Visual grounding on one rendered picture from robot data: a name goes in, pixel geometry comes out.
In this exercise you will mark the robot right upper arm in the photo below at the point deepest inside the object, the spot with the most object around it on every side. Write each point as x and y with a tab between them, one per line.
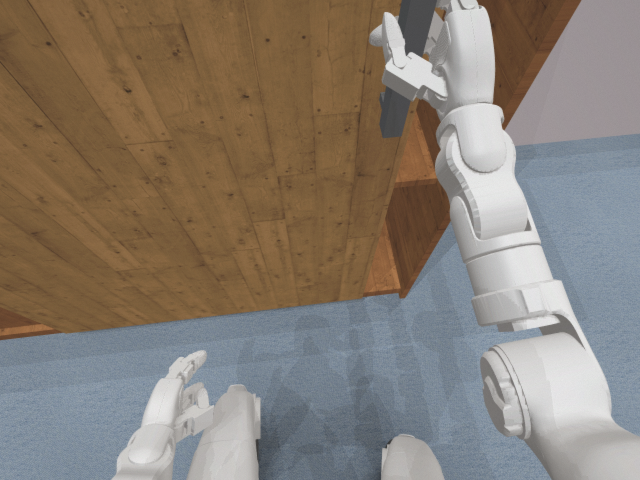
547	391

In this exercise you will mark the robot left forearm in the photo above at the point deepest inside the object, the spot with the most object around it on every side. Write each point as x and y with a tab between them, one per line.
149	454

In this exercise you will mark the robot right forearm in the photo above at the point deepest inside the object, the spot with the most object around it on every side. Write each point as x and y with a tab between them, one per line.
494	229

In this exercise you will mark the robot right thigh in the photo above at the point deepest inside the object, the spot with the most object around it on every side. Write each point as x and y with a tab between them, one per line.
407	458

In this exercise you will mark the robot left thigh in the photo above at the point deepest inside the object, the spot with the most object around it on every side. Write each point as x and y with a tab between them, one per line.
227	448

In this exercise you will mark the robot right hand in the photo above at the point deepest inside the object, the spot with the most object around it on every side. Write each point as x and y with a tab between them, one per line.
460	48

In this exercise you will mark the handle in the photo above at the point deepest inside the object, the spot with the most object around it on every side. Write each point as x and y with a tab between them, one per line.
415	19

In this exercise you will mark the robot left hand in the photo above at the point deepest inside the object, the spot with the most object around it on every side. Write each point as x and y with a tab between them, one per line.
172	406

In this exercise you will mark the wardrobe door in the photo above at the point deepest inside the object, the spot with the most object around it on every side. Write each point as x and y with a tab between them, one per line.
163	160
10	319

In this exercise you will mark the robot thigh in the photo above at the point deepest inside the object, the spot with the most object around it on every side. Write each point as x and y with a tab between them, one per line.
407	458
227	448

